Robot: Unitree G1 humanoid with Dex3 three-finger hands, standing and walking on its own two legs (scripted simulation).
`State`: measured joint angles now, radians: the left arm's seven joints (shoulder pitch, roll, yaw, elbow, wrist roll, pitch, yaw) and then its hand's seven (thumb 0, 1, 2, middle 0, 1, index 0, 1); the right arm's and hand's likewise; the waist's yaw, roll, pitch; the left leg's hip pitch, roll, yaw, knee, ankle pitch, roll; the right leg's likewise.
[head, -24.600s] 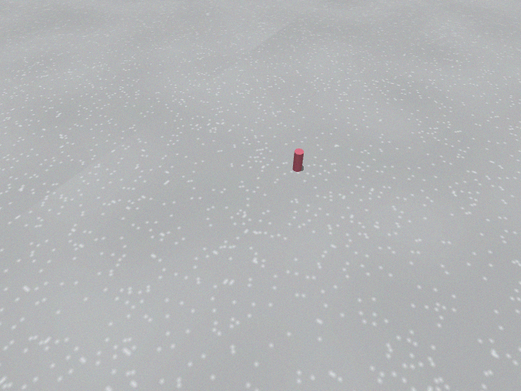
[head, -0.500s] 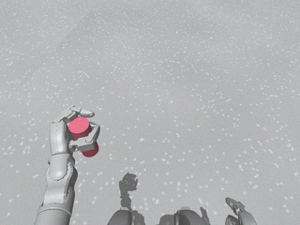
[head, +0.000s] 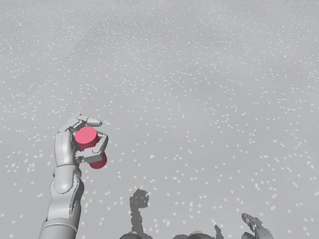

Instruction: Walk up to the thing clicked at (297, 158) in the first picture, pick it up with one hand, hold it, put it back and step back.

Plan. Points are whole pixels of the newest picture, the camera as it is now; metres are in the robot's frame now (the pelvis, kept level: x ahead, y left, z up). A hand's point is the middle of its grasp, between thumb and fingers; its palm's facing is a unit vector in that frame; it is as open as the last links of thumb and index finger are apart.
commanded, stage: hold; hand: left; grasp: from above
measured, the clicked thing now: (92, 149) +0.33 +0.19 +0.01
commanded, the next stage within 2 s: none
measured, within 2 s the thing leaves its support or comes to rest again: neither
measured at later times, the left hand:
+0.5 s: hand (92, 142) +0.32 +0.18 +0.07, palm faces +0.22 -0.97 -0.01, open 6.6 cm
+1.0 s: hand (90, 145) +0.31 +0.18 +0.08, palm faces +0.22 -0.97 +0.00, open 6.6 cm
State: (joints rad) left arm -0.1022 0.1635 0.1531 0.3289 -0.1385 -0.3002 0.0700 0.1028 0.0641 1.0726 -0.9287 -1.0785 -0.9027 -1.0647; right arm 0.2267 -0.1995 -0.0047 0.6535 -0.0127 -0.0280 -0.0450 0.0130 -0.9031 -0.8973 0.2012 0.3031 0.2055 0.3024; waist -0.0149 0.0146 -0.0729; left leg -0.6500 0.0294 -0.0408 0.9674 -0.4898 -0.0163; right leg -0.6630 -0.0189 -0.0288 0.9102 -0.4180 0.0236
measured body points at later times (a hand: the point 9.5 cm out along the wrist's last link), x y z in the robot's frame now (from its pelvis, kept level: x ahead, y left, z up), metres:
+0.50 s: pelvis +0.00 +0.00 +0.01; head +0.03 +0.01 +0.46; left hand +0.30 +0.23 +0.07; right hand +0.14 -0.24 -0.10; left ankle +0.00 +0.13 -0.69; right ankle +0.02 -0.14 -0.69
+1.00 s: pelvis -0.01 +0.00 +0.01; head +0.02 +0.00 +0.46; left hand +0.29 +0.23 +0.08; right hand +0.13 -0.24 -0.09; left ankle +0.00 +0.13 -0.69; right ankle +0.02 -0.14 -0.69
